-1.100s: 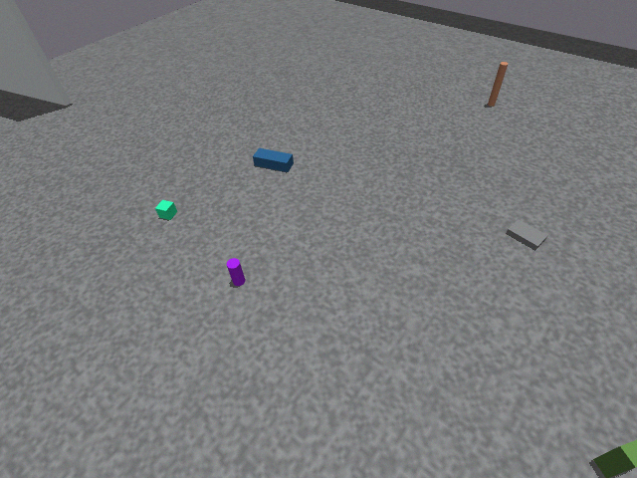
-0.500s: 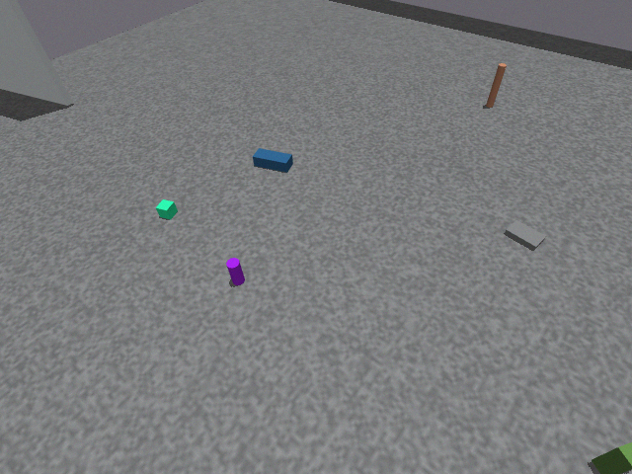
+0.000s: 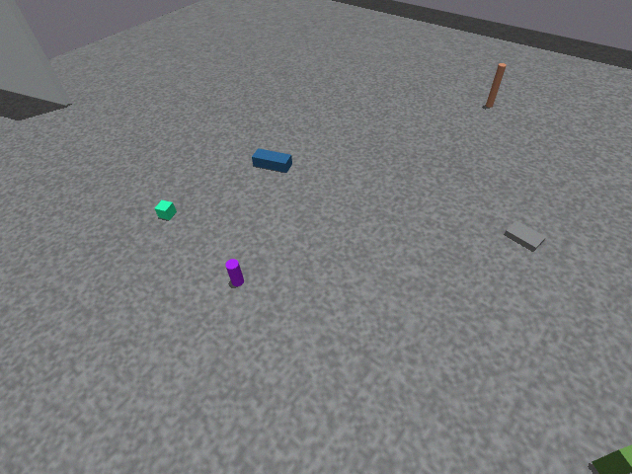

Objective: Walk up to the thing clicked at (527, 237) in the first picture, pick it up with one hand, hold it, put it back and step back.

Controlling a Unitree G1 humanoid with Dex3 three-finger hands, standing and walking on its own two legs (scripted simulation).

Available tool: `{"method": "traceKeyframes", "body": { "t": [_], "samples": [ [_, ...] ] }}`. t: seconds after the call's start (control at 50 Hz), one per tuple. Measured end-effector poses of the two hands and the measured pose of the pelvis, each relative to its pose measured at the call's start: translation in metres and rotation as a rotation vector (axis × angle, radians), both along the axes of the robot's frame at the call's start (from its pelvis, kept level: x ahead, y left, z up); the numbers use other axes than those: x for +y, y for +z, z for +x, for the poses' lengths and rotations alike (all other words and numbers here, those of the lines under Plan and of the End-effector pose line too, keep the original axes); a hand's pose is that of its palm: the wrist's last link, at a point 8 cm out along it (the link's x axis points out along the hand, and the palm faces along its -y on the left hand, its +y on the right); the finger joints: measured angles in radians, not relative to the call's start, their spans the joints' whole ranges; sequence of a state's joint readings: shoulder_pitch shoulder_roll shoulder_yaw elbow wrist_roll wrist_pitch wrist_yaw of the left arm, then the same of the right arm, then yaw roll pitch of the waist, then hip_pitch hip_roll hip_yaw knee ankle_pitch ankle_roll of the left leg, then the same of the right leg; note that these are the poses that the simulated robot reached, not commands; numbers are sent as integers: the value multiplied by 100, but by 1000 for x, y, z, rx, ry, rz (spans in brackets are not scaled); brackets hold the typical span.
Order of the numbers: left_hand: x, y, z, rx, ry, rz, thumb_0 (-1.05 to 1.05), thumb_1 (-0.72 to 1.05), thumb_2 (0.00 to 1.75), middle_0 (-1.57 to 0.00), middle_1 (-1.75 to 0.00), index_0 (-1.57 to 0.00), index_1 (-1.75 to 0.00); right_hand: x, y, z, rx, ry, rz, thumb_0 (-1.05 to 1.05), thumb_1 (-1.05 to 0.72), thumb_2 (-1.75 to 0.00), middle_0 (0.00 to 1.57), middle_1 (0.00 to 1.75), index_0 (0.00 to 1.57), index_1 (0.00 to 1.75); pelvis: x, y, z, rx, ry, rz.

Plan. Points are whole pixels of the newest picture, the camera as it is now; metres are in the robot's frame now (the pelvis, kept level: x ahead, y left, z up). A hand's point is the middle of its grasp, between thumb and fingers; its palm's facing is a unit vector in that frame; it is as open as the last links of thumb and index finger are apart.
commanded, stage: stand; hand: left
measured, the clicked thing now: (524, 235) +1.12 -0.84 -0.77
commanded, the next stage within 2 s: walk up in 0.02 s
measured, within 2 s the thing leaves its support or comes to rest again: neither
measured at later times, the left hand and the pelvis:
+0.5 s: hand (260, 419) +0.25 +0.12 -0.15, palm faces -0.29 -0.89 -0.36, open 7.4 cm; pelvis +0.09 -0.12 -0.03, yaw -21 degrees
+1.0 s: hand (376, 267) +0.52 -0.09 -0.14, palm faces -0.65 -0.68 -0.34, open 7.4 cm; pelvis +0.25 -0.24 -0.01, yaw -37 degrees
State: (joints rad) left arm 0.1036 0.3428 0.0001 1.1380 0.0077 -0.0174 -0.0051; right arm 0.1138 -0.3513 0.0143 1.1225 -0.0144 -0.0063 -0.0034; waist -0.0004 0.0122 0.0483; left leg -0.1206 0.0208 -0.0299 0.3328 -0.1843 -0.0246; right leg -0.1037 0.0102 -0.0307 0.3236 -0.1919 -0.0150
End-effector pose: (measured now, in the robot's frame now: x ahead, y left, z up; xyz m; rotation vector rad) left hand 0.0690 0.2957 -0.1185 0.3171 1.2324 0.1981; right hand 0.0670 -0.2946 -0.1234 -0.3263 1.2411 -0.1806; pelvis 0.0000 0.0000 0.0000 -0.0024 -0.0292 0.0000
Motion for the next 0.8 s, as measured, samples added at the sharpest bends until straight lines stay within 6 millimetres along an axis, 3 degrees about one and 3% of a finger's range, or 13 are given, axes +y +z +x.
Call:
{"method": "traceKeyframes", "body": {
  "t": [0.1, 0.22, 0.3, 0.38, 0.42, 0.5, 0.56, 0.64, 0.72, 0.8],
  "samples": [
    [5, -2, 10, 27, -55, -18, 1, 90, 90, -20, -30, -20, -30, -12, 4, 2, -101, -58, -10, 1, -90, -90, 21, 30, 21, 30, -2, -6, 2, 16, -90, 22],
    [-5, 11, 59, 24, -152, -6, 1, 90, 90, -20, -30, -20, -30, -63, 15, -24, -129, -158, -93, 0, -90, -90, 21, 30, 21, 30, -25, -8, 18, 9, -178, 24],
    [-31, 17, 106, -21, -232, 16, 1, 90, 90, -20, -30, -20, -30, -110, 10, -34, -119, -224, -133, 1, -90, -90, 21, 30, 21, 30, -52, -17, 36, -5, -241, 31],
    [-72, 10, 155, -85, -299, 55, 1, 90, 90, -20, -30, -19, -30, -159, -10, -34, -119, -284, -152, 1, -90, -90, 21, 30, 21, 30, -90, -38, 58, -13, -286, 11],
    [-95, 6, 172, -132, -312, 49, 1, 90, 90, -20, -30, -19, -30, -175, -17, -28, -105, -300, -152, 1, -90, -90, 21, 30, 20, 30, -105, -44, 66, -15, -300, -7],
    [-133, 7, 184, -106, -331, 3, 1, 90, 90, -20, -30, -20, -30, -181, -6, -2, -143, -314, -105, 1, -91, -90, 20, 30, 20, 30, -120, -29, 87, -14, -363, 1],
    [-151, 4, 195, -52, -364, -13, 1, 90, 90, -20, -30, -20, -30, -179, 6, 17, -188, -317, -84, 1, -91, -90, 20, 30, 20, 30, -131, -21, 105, -11, -403, -2],
    [-167, -9, 228, -23, -416, -39, 1, 90, 90, -20, -30, -20, -30, -177, 15, 28, -185, -338, -95, 1, -90, -90, 21, 30, 20, 30, -142, -21, 134, -6, -446, -18],
    [-190, -31, 286, -24, -500, -45, 1, 90, 90, -20, -30, -20, -30, -180, 14, 17, -172, -413, -163, 0, -90, -90, 21, 30, 21, 30, -152, -35, 169, -7, -502, 0],
    [-234, -24, 345, -44, -619, -65, 1, 90, 90, -20, -30, -20, -30, -179, 24, -10, -108, -554, -175, 0, -90, -90, 21, 30, 21, 30, -170, -25, 195, -15, -551, 10]
  ]
}}
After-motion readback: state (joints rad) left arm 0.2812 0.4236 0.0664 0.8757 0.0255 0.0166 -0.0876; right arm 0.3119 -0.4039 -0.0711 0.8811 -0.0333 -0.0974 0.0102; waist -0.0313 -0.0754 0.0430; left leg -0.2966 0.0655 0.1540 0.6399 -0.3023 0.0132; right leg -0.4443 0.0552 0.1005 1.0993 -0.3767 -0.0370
